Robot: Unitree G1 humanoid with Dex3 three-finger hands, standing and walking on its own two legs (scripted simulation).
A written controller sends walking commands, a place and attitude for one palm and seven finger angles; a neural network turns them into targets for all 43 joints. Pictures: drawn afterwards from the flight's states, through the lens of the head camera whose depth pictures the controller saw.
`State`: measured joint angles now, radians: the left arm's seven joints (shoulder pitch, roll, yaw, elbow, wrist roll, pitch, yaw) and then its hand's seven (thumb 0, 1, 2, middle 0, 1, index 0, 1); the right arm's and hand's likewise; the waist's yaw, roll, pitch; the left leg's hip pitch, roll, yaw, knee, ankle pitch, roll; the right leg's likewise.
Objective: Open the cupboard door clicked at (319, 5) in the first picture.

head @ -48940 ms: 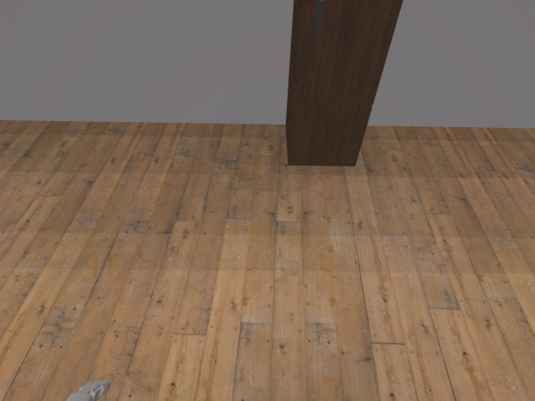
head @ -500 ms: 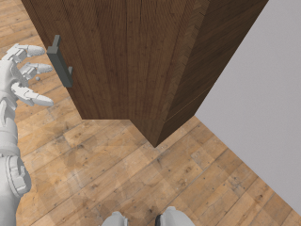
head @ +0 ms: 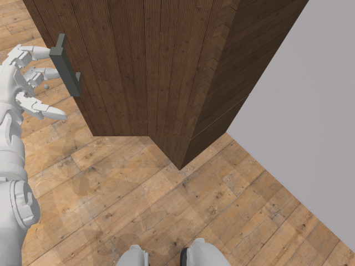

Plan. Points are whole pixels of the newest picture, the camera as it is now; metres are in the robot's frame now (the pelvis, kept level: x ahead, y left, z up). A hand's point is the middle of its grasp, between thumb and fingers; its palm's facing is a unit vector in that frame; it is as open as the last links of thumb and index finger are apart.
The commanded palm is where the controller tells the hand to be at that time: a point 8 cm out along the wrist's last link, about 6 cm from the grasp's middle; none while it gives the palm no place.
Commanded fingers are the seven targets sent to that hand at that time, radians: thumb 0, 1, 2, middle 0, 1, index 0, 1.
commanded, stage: slide the fingers in behind the handle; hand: left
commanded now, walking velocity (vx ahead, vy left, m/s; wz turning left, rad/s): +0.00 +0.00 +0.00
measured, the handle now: (69, 67) +0.53 +0.22 +0.09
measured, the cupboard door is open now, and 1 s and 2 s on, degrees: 52 52 52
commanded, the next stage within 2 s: close the thumb around the handle in 1.40 s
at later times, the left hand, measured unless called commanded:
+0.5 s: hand (62, 89) +0.46 +0.22 +0.09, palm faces +0.00 -1.00 -0.01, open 14.0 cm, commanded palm +0.44 +0.26 +0.09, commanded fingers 0.00 -0.50 0.30 -0.30 -1.20 -0.30 -1.20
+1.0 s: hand (77, 85) +0.47 +0.19 +0.09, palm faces +0.01 -1.00 +0.00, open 14.0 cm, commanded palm +0.45 +0.23 +0.09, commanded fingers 0.00 -0.50 0.30 -0.30 -1.20 -0.30 -1.20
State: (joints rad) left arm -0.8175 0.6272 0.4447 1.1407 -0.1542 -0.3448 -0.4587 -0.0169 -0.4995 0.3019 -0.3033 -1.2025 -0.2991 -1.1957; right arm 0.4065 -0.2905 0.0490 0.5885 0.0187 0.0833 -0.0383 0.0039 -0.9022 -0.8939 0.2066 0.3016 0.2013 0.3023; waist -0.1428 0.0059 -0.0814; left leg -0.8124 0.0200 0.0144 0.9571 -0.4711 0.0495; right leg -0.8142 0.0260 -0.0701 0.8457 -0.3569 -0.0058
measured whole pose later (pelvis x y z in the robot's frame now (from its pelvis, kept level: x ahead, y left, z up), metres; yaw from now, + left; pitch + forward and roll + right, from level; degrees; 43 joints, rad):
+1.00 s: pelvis +0.00 -0.01 +0.00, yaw +0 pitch +17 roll -2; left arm -0.78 0.47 0.36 1.08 -0.16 -0.37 -0.30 -0.02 -0.50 0.30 -0.29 -1.20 -0.30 -1.20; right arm 0.40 -0.27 0.03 0.60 0.02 0.06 -0.02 0.00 -0.90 -0.89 0.21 0.30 0.20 0.30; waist -0.12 0.02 -0.10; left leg -0.76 0.02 0.02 0.93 -0.46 0.03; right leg -0.78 0.03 -0.06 0.85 -0.37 -0.02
